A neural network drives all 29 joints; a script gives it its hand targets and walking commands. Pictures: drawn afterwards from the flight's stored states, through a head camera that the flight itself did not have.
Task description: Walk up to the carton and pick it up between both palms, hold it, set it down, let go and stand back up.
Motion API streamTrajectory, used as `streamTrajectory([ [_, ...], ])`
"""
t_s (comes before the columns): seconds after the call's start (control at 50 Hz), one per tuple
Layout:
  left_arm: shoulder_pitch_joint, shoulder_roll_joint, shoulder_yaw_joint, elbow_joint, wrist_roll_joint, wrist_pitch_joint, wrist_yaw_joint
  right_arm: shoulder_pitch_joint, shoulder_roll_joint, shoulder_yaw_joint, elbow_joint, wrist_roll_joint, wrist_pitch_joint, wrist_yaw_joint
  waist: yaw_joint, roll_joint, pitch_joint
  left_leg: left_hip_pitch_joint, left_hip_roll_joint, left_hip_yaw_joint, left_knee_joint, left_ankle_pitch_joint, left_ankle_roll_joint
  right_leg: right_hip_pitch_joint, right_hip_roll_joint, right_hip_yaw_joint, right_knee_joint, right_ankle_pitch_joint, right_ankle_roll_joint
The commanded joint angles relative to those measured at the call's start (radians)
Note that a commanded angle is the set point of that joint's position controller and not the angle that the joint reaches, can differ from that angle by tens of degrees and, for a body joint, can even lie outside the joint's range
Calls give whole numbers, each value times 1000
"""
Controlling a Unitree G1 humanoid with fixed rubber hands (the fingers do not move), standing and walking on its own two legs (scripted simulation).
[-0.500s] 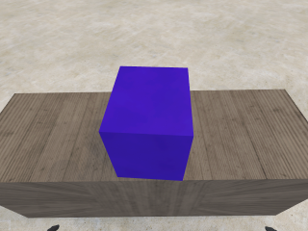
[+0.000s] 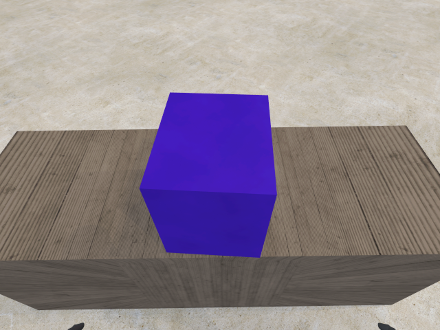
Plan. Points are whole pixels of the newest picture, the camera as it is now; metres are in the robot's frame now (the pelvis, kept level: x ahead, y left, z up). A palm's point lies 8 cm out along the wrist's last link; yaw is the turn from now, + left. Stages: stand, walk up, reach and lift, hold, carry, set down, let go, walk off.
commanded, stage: walk up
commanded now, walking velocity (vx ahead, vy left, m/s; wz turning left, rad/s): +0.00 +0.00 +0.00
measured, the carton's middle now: (215, 176) +0.48 +0.03 -0.07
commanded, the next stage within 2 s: none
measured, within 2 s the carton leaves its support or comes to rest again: neither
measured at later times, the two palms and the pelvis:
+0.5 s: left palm out of the picture +0.07 +0.37 -0.10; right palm out of the picture +0.07 -0.30 -0.11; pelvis -0.04 +0.04 -0.01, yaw -1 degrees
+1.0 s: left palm out of the picture +0.02 +0.42 -0.12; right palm out of the picture -0.07 -0.25 -0.08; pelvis -0.11 +0.10 -0.02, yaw -8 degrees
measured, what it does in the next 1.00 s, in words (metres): walks backwards: left foot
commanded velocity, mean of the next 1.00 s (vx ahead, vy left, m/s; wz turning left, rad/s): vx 0.00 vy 0.00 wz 0.00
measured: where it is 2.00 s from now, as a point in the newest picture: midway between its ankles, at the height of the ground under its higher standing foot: outside the picture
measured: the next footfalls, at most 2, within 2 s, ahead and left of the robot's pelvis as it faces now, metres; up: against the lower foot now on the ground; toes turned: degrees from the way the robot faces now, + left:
left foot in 0.60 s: -0.03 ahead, +0.21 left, +0.00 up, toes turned -3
right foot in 1.08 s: -0.10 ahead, -0.05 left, +0.00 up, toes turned -6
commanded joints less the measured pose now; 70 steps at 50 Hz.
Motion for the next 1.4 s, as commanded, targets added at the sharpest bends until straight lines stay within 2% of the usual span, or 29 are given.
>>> streamTrajectory([
  [0.0, -32, 180, 34, -43, 1, -13, 7, -20, -204, -37, -28, 4, -12, -15, -2, 24, -76, 5, 115, -72, -30, 210, 45, 29, -140, 98, -30, 208, -21],
  [0.16, -19, 178, 29, -55, -3, -12, 9, -51, -192, -38, -47, 0, -7, -7, 15, 8, -116, 8, 108, -62, -11, 235, 41, 56, -143, 88, -18, 267, -19],
  [0.24, 15, 260, 65, -89, -5, -3, 31, -24, -220, -77, -89, 11, 36, -10, 20, -3, -56, -52, 65, -14, 181, 398, 46, 12, -185, 143, 96, 629, -85],
  [0.28, 24, 277, 80, -116, -2, 4, 35, -30, -193, -82, -130, 17, 53, -1, 33, -82, -85, -90, 8, -15, 323, 239, 28, -3, -270, 233, 86, 639, -158],
  [0.3, 2, 285, 82, -133, 1, 8, 38, -27, -191, -84, -132, 15, 65, 5, 32, -162, -96, -149, -28, -10, 460, -209, 22, 4, -343, 285, 66, 663, -223],
  [0.34, 14, 269, 85, -157, 18, 3, 48, -32, -185, -93, -173, 6, 91, 13, 37, -184, -45, -237, -34, -105, 755, -441, 38, -63, -416, 353, 58, 667, -313],
  [0.4, -68, 263, 82, -215, 25, 4, 53, 26, -191, -110, -214, 11, 91, 25, -19, -154, -84, -235, -9, -136, 670, -400, 53, -53, -341, 228, 135, 582, -253],
  [0.46, 5, 243, 79, -230, 29, 9, 46, 19, -175, -110, -223, 5, 69, 21, 32, -135, -143, -229, -29, -54, 486, -294, 28, 42, -254, 157, 213, 551, -188],
  [0.54, -69, 221, 68, -277, 5, 45, 22, 99, -180, -127, -186, 8, 33, -4, -38, -124, -117, 39, -20, 59, 10, 158, 23, -124, -116, 58, 378, 298, -69],
  [0.56, -51, 177, 59, -289, 2, 53, 21, 118, -247, -147, -198, -10, 27, -9, -38, 15, -105, 81, 68, -83, 18, 205, 41, -240, -50, 69, 461, 88, -47],
  [0.58, -21, 131, 55, -303, -7, 64, 21, 77, -333, -154, -210, -24, 16, -16, 4, 189, -89, 50, 276, -397, 37, 389, 98, -375, 76, 92, 588, -426, -6],
  [0.62, -49, 241, 90, -262, 9, 77, 20, -5, -417, -164, -264, -5, 10, -15, -37, 299, -16, -320, 417, -554, -74, -41, 302, -246, 58, 208, 863, -442, -7],
  [0.64, -18, 269, 95, -243, -7, 69, 16, -58, -357, -158, -277, -4, 7, -16, -2, 194, 23, -293, 341, -402, -40, -68, 255, -262, 39, 250, 826, -383, -25],
  [0.68, 87, 233, 96, -222, -17, 65, 14, -50, -261, -141, -278, 9, -2, -26, 49, 146, 9, -85, 185, -135, 99, 312, 160, -384, 48, 220, 815, -285, -9],
  [0.72, 74, 202, 97, -246, 9, 73, 3, 81, -254, -138, -264, 11, -13, -34, 11, 146, -27, 40, 178, -155, 117, 413, 114, -415, 91, 198, 832, -209, 9],
  [0.78, -13, 194, 97, -279, 12, 57, -2, 159, -253, -144, -271, -16, -20, -32, -68, 200, -48, 123, 210, -177, 97, 214, 187, -419, 48, 163, 624, -271, 39],
  [0.82, 12, 195, 103, -279, 26, 55, -12, 181, -265, -148, -293, -16, -26, -35, -66, 148, -56, 120, 264, -205, 93, 204, 229, -394, 27, 171, 592, -289, 40],
  [0.88, 25, 219, 115, -283, 34, 56, -27, 210, -306, -156, -313, -28, -30, -31, -88, 219, -43, 67, 285, -273, 59, -18, 247, -337, 27, 145, 530, -373, 34],
  [0.98, 95, 187, 117, -281, 43, 42, -45, 155, -318, -151, -346, -28, -29, -29, -33, 155, 3, -71, 303, -222, 78, 36, 240, -246, 15, 62, 394, -347, -14],
  [1.02, 193, 181, 126, -260, 43, 36, -44, 95, -331, -144, -359, -22, -24, -27, 41, 161, -12, -226, 257, -141, 127, 10, 188, -37, 3, 22, 228, -160, -48],
  [1.04, 231, 186, 130, -236, 39, 30, -44, 69, -271, -128, -361, -20, -18, -26, 66, 80, -15, -297, 201, -91, 208, -55, 146, 66, 6, 30, 114, -95, -39],
  [1.06, 230, 223, 132, -245, 47, 21, -39, 97, -221, -112, -366, -12, -11, -24, 63, -70, -11, -337, 112, 18, 360, -201, 91, 70, -81, 189, -38, -185, -35],
  [1.08, 183, 299, 142, -269, 62, 14, -35, 94, -189, -95, -375, 4, -7, -31, 61, -281, 35, -488, -22, 88, 566, -430, 21, 37, -261, 508, -140, -242, -86],
  [1.12, 94, 315, 145, -326, 49, 15, -36, 135, -281, -119, -333, 4, -5, -35, 61, -206, 103, -376, 7, -82, 716, -423, 51, -261, -299, 565, -143, -646, -195],
  [1.14, 60, 281, 140, -330, 43, 13, -36, 183, -294, -124, -308, 10, -9, -29, 35, -183, 159, -388, 8, -100, 720, -390, 54, -297, -270, 530, -165, -641, -179],
  [1.2, 102, 198, 120, -334, 27, -13, -16, 305, -231, -103, -262, 8, -6, -18, -3, -89, 83, -453, -3, -141, 620, -211, 35, -14, -173, 278, -96, -182, -65],
  [1.24, 146, 199, 122, -344, 22, -22, -12, 247, -238, -101, -272, 3, -11, -18, 35, -109, 52, -454, -19, -100, 615, -209, 22, 44, -171, 260, -75, -48, -103],
  [1.32, 158, 224, 133, -375, 25, -20, -16, 244, -236, -99, -284, -3, -23, -16, 52, -165, 61, -415, 10, -75, 491, -203, 7, -5, -214, 230, -81, -143, -198],
  [1.38, 172, 221, 127, -390, 27, -16, -17, 246, -235, -101, -291, -13, -25, -13, 53, -93, 65, -393, 20, -54, 432, -199, 30, -27, -238, 248, -77, -163, -187],
])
